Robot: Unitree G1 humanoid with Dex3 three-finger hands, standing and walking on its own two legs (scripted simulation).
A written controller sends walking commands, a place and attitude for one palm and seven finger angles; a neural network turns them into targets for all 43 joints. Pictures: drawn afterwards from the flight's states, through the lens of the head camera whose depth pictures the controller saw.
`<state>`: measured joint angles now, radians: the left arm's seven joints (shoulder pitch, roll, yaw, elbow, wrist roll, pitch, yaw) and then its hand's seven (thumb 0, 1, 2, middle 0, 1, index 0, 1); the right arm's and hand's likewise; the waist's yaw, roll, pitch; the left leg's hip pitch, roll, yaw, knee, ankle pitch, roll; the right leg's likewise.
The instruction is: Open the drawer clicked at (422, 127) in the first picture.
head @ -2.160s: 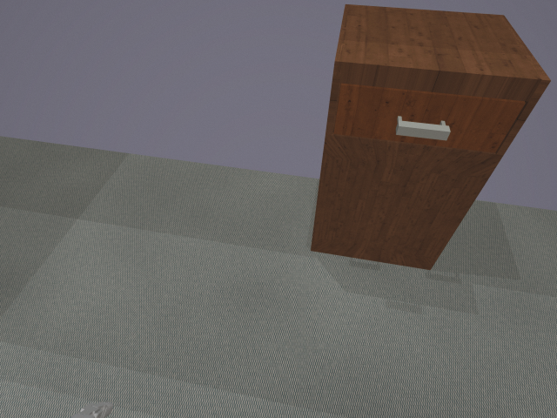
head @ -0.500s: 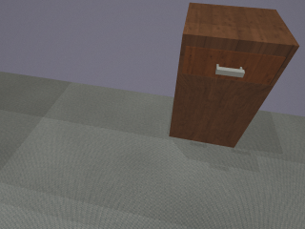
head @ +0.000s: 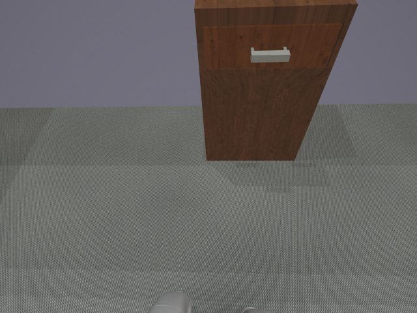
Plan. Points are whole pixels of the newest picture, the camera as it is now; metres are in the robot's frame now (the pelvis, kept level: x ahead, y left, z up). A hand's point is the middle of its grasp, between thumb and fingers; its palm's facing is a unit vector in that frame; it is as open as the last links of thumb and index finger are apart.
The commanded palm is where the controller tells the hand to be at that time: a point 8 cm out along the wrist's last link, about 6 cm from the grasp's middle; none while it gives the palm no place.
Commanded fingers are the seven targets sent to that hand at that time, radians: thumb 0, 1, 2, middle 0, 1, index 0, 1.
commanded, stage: walk to a spot facing it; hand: left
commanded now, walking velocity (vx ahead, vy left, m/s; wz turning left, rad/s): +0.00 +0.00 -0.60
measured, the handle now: (269, 52) +0.94 -0.13 -0.05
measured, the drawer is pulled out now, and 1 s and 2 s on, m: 0.00 0.00 0.00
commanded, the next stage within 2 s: none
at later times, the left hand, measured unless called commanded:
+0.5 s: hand out of the picture +0.11 +0.27 -0.15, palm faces -0.25 -0.94 -0.24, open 7.4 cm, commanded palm none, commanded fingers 0.00 0.90 0.90 -0.20 -0.30 -0.20 -0.30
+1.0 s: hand (160, 294) +0.17 +0.13 -0.15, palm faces -0.61 -0.76 -0.23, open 7.4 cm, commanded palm none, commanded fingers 0.00 0.90 0.90 -0.20 -0.30 -0.20 -0.30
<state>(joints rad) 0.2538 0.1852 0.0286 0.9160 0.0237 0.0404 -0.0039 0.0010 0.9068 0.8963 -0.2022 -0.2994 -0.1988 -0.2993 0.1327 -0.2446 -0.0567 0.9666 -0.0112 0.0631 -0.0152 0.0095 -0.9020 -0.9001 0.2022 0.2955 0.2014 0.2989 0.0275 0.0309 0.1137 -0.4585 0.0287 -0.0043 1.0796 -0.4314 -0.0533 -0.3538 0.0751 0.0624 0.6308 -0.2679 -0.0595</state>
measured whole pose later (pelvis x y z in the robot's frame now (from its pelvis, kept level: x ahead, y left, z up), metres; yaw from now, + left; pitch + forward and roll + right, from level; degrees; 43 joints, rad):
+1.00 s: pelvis -0.04 +0.05 +0.01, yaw -37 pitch +0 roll +0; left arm 0.14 0.22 0.05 0.88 0.03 0.06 -0.01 0.00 0.90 0.90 -0.20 -0.30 -0.20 -0.30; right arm 0.22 -0.25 -0.06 0.92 -0.01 0.05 -0.02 0.01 -0.90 -0.90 0.20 0.30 0.20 0.30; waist -0.03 0.00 0.08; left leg -0.42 0.08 0.06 0.86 -0.42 -0.09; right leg -0.30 0.02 0.08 0.56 -0.26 0.00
